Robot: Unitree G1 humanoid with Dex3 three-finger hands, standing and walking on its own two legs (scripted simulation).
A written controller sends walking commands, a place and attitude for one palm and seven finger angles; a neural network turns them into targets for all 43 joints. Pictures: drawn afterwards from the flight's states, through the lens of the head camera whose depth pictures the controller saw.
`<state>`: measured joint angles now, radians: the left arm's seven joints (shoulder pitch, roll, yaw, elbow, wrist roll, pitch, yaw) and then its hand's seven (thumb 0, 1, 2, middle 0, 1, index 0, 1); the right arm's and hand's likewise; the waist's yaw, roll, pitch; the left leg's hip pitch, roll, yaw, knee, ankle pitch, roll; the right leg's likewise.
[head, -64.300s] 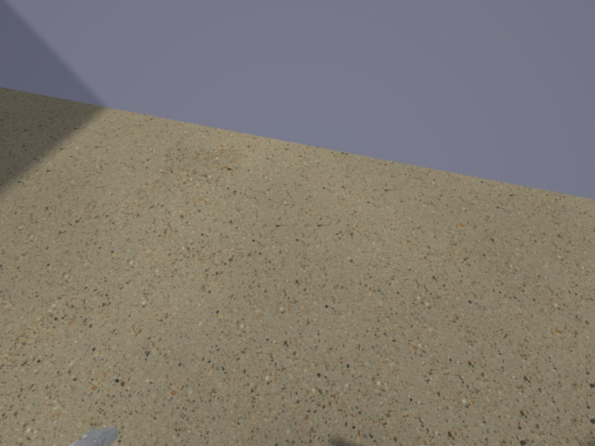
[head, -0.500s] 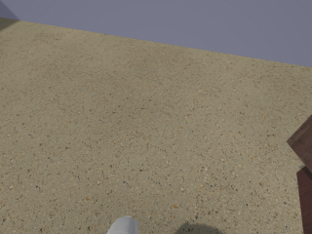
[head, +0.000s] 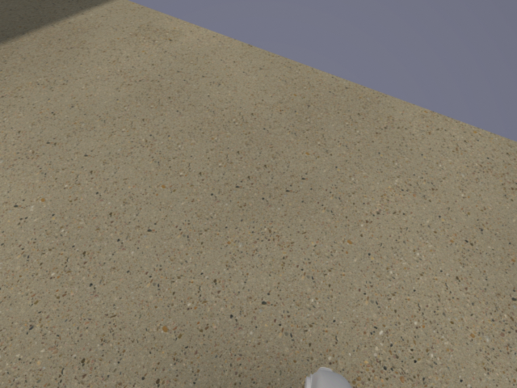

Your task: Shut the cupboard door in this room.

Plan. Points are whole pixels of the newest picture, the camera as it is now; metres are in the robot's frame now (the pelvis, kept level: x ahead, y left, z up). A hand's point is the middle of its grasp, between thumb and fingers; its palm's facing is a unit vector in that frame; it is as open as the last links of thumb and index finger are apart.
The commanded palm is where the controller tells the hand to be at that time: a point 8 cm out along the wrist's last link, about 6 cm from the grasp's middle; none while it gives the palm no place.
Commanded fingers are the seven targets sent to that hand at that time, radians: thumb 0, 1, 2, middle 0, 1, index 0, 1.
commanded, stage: turn to face it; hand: left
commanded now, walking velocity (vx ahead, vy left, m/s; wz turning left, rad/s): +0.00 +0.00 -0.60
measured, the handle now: out of the picture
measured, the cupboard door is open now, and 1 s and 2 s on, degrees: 33 33 33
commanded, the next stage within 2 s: none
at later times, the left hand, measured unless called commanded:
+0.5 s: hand (172, 349) +0.20 +0.18 -0.18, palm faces -0.21 -0.96 -0.20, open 7.3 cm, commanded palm none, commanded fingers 0.00 0.90 0.90 -0.20 -0.30 -0.20 -0.30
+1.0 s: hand (218, 295) +0.30 +0.11 -0.16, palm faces -0.53 -0.81 -0.23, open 7.4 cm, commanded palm none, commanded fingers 0.00 0.90 0.90 -0.20 -0.30 -0.20 -0.30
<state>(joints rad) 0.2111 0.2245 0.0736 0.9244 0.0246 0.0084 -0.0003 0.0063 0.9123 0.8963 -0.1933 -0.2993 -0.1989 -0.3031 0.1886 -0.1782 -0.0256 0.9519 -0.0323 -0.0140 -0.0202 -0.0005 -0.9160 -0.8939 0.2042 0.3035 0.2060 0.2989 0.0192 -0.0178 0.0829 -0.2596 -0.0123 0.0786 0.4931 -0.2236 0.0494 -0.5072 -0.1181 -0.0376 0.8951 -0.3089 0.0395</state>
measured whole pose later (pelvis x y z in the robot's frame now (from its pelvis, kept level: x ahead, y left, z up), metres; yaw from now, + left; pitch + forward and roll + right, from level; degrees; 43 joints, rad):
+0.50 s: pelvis +0.09 +0.00 +0.00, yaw -17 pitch +1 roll -1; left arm 0.20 0.22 0.10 0.95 0.02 0.08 -0.02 0.01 0.91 0.90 -0.20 -0.30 -0.20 -0.30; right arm 0.20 -0.18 -0.03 0.92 -0.03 0.00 -0.04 0.00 -0.91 -0.89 0.20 0.30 0.20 0.30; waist 0.01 -0.03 0.08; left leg -0.26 0.05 0.07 0.55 -0.30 0.00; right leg -0.45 0.04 0.05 0.86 -0.44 0.02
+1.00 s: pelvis +0.12 -0.02 +0.00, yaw -34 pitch +1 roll +1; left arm 0.19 0.22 0.06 0.88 0.03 0.06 -0.02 0.00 0.90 0.90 -0.20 -0.30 -0.21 -0.30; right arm 0.15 -0.24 -0.05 0.87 -0.01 0.04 -0.02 0.00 -0.91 -0.89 0.20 0.30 0.20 0.30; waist 0.00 -0.01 0.09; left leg -0.43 0.05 0.03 0.83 -0.40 -0.08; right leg -0.29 0.02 0.07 0.54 -0.26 -0.01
